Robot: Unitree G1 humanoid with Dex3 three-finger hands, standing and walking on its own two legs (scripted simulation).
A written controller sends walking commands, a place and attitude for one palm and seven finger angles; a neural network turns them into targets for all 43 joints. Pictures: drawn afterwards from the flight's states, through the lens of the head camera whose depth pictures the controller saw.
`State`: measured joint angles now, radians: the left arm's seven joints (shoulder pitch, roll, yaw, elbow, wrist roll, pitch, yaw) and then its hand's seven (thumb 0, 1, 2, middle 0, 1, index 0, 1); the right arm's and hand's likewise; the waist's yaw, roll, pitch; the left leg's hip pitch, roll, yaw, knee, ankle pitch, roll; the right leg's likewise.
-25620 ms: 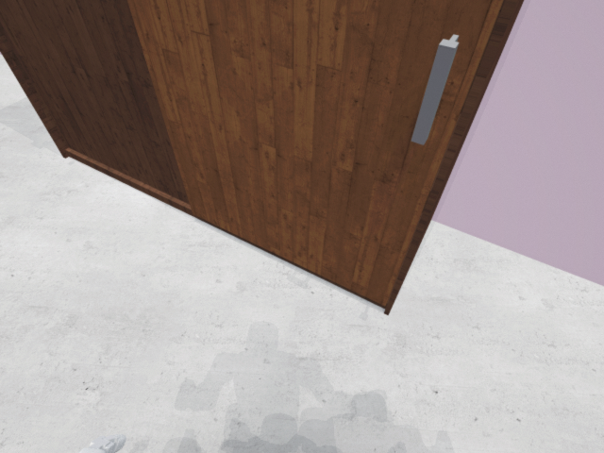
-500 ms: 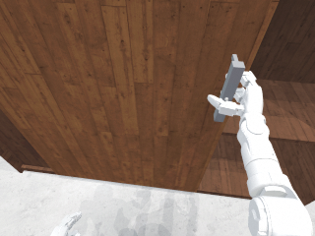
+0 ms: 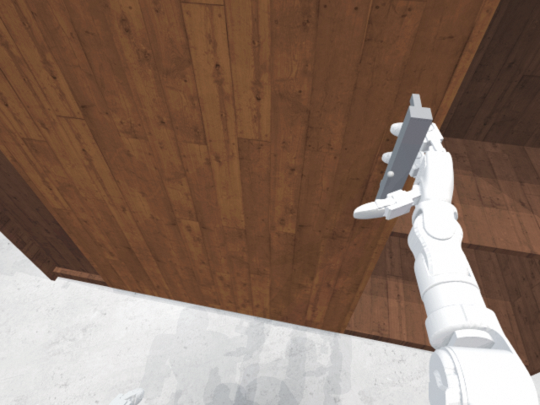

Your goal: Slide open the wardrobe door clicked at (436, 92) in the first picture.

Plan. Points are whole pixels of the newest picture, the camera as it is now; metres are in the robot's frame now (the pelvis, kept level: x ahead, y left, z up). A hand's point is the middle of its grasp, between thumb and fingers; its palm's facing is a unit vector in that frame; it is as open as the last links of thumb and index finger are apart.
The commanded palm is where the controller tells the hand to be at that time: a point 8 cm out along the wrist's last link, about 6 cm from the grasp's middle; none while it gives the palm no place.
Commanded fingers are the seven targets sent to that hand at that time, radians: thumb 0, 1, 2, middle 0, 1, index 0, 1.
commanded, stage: slip the hand off the handle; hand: right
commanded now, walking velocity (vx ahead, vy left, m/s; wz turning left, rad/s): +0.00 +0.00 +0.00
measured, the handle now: (398, 157) +0.48 -0.14 +0.13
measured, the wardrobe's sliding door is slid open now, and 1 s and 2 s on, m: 0.62 0.62 0.62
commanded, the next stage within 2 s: draw the hand back to the body in 1.22 s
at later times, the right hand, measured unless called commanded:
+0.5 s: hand (432, 183) +0.43 -0.19 +0.13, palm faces +0.16 +0.98 -0.11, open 14.4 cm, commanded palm +0.39 -0.24 +0.14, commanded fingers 0.00 0.55 -0.20 0.25 1.15 0.25 1.15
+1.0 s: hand (458, 237) +0.33 -0.20 +0.13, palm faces +0.16 +0.98 -0.10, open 14.7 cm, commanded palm +0.29 -0.24 +0.14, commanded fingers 0.00 0.55 -0.20 0.25 1.15 0.25 1.15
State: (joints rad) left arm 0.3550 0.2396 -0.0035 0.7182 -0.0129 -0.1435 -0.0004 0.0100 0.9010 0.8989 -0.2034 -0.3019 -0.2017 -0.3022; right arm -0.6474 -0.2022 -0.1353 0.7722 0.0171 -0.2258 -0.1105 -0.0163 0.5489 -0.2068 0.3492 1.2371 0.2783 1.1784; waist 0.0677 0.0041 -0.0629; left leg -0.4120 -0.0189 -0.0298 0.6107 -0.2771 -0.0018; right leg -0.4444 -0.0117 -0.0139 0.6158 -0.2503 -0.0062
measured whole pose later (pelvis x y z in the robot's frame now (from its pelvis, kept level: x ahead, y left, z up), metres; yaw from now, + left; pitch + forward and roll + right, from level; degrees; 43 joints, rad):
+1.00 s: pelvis +0.02 +0.01 +0.00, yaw -2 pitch +1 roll +1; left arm 0.24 0.25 -0.03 0.62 -0.03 -0.16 0.05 0.01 0.90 0.90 -0.20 -0.30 -0.20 -0.30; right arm -0.11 -0.26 -0.18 0.17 0.15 -0.08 0.08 -0.02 0.55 -0.20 0.25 1.15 0.25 1.15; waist -0.03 -0.03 -0.08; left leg -0.32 -0.02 0.00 0.62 -0.33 0.01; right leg -0.36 -0.01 0.02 0.64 -0.30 0.00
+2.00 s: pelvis +0.01 +0.01 +0.01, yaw -3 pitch -4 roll +1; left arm 0.19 0.24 -0.05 0.66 0.00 -0.24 0.10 0.01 0.90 0.90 -0.20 -0.30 -0.20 -0.30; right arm 0.21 -0.32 -0.25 -0.22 0.14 -0.02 0.00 -0.02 0.36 -0.30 0.24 1.03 0.24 1.04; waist -0.07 -0.04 0.00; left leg -0.16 -0.02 0.02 0.49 -0.26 0.01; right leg -0.22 -0.01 0.04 0.53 -0.24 0.01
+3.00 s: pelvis +0.03 +0.00 +0.02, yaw -2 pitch -5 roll +1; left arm 0.20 0.22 -0.02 0.67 0.02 -0.13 0.08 0.01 0.90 0.90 -0.21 -0.30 -0.20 -0.30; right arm 0.42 -0.35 -0.35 -0.36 0.08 -0.06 -0.08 0.01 -0.88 -0.90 0.20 0.30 0.21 0.30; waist -0.08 -0.04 0.01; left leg -0.03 -0.01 0.00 0.35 -0.23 0.00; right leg -0.09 0.00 0.01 0.40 -0.21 0.00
